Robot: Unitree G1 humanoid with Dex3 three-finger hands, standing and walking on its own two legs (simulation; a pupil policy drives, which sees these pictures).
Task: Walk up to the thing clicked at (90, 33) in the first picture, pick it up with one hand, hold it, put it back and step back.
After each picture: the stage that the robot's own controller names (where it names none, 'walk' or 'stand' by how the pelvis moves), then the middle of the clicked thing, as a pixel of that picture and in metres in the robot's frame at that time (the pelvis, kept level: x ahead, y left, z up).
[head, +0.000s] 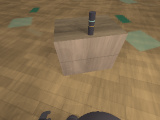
stand; (91, 24) +0.98 +0.02 +0.09
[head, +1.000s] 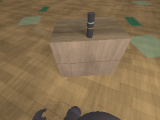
rise first; (90, 26) +0.89 +0.06 +0.11
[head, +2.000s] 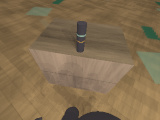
walk; (80, 38) +0.60 +0.15 +0.11
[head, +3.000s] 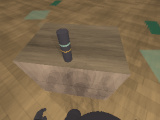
stand; (65, 47) +0.48 +0.20 +0.12
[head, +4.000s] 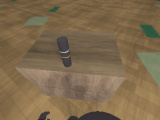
stand; (65, 53) +0.48 +0.21 +0.09
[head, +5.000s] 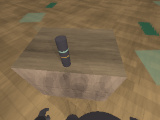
stand; (64, 53) +0.46 +0.21 +0.09
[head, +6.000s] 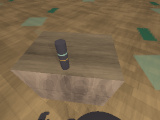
stand; (63, 56) +0.45 +0.22 +0.08
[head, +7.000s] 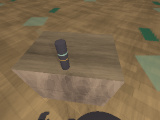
stand; (63, 56) +0.45 +0.22 +0.08
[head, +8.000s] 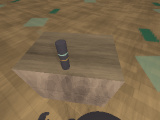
stand; (63, 56) +0.46 +0.22 +0.08
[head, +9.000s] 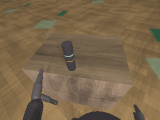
rise first; (69, 57) +0.45 +0.19 +0.09
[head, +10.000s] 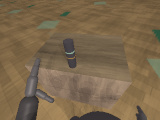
go down; (70, 54) +0.48 +0.20 +0.09
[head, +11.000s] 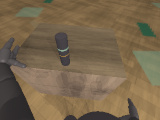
go down; (63, 51) +0.47 +0.18 +0.10
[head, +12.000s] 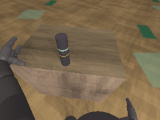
go down; (63, 51) +0.47 +0.18 +0.10
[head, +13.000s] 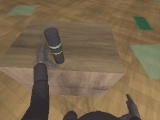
close in; (56, 48) +0.46 +0.21 +0.13
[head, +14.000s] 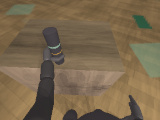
lift; (55, 49) +0.45 +0.21 +0.13
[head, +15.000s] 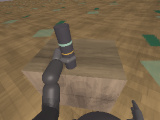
lift; (67, 49) +0.36 +0.15 +0.27
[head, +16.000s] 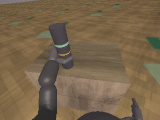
hold; (63, 49) +0.34 +0.16 +0.29
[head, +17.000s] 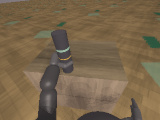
hold; (64, 54) +0.33 +0.16 +0.25
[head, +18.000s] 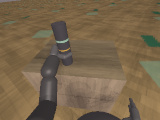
crouch; (63, 46) +0.38 +0.17 +0.28
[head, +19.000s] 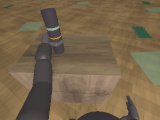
lower; (54, 34) +0.47 +0.20 +0.28
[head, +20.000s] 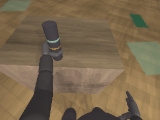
lower; (54, 44) +0.48 +0.21 +0.14
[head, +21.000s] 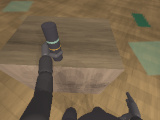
lower; (54, 44) +0.48 +0.21 +0.14
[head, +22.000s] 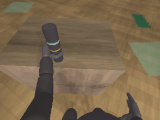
lower; (54, 46) +0.47 +0.21 +0.14
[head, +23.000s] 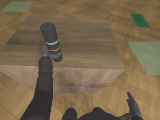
lower; (53, 45) +0.47 +0.21 +0.14
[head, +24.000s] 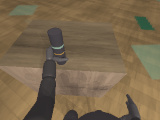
open; (58, 49) +0.45 +0.19 +0.13
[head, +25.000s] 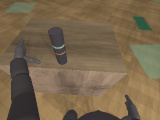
sink last; (59, 49) +0.45 +0.19 +0.13
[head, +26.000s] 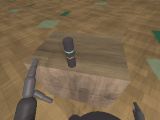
stand; (70, 54) +0.47 +0.20 +0.10
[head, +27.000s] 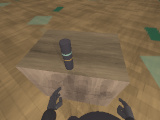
stand; (67, 56) +0.45 +0.19 +0.09
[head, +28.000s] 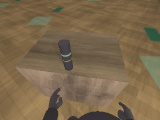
stand; (66, 56) +0.44 +0.20 +0.09
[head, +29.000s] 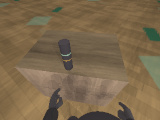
stand; (66, 56) +0.44 +0.20 +0.09
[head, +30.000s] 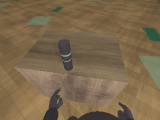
stand; (66, 56) +0.44 +0.20 +0.09
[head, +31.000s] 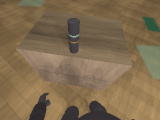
walk; (73, 38) +0.55 +0.13 +0.11
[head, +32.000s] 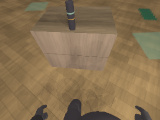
walk; (71, 16) +0.87 +0.22 +0.12
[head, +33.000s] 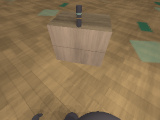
stand; (78, 16) +1.17 +0.19 +0.11
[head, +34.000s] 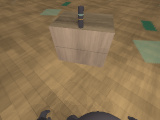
stand; (80, 17) +1.15 +0.17 +0.09
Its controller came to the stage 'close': yes
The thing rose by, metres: 0.20
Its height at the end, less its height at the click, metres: +0.00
